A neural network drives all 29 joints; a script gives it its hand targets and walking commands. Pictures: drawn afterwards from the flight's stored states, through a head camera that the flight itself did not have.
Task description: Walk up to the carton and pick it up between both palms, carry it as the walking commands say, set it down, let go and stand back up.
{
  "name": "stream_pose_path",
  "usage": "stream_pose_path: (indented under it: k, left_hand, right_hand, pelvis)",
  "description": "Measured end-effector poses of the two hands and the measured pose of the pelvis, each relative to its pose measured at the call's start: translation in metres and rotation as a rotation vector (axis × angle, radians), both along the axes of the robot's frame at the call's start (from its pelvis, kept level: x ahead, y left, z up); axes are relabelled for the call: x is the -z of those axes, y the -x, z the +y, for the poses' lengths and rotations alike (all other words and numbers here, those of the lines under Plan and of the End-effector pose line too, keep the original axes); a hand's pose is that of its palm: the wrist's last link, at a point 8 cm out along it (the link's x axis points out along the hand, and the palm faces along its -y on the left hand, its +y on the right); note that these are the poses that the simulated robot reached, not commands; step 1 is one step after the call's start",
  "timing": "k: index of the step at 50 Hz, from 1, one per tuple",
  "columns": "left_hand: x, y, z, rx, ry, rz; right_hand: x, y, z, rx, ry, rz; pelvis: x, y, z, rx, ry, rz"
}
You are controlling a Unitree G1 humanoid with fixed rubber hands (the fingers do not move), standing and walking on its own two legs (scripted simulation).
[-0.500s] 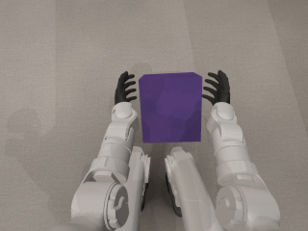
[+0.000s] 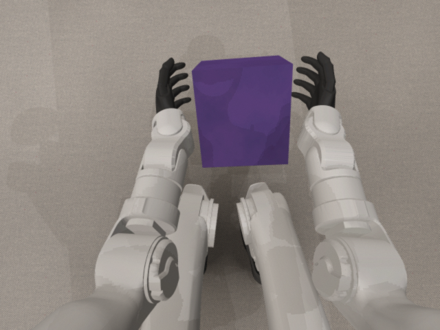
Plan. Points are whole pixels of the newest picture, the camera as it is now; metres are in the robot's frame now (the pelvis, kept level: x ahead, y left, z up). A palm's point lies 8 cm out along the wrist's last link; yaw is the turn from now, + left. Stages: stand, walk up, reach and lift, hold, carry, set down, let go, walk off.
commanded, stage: set down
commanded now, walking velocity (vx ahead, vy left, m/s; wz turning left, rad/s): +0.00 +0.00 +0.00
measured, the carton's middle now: (242, 109) +0.49 -0.04 -0.23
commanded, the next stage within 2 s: none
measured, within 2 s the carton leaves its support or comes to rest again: rests again in 1.56 s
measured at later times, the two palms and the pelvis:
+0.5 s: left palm (174, 97) +0.51 +0.09 -0.19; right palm (296, 109) +0.48 -0.15 -0.21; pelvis -0.02 -0.01 -0.07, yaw +1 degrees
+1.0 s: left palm (169, 87) +0.54 +0.11 -0.22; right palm (293, 96) +0.51 -0.15 -0.23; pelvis +0.01 +0.01 -0.09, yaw +0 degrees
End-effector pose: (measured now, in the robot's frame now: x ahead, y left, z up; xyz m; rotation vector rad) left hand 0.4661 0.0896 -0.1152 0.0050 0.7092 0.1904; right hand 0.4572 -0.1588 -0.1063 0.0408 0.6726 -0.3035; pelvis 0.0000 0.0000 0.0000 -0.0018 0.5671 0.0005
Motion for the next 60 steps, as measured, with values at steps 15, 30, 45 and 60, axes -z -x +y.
stream_pose_path:
  k: [15,30,45,60]
  left_hand:
    - [0.059,-0.026,0.002,0.035,-0.042,-0.027]
    - [0.073,-0.048,0.004,0.037,-0.090,-0.032]
    - [0.092,-0.067,0.012,0.099,-0.028,0.003]
    - [0.123,-0.077,0.027,0.084,-0.032,0.009]
  right_hand:
    - [0.075,-0.014,0.003,0.009,-0.012,-0.020]
    - [0.107,-0.025,0.008,-0.058,-0.007,0.044]
    - [0.115,-0.046,0.004,-0.175,-0.029,0.074]
    - [0.141,-0.060,0.014,-0.158,-0.071,0.028]
  pelvis:
    - [0.039,0.024,-0.006,0.000,-0.006,-0.174]
    - [0.078,0.025,-0.008,0.001,-0.019,-0.180]
    - [0.090,0.000,0.002,-0.004,-0.001,-0.019]
    - [0.087,-0.028,0.008,-0.010,0.007,0.065]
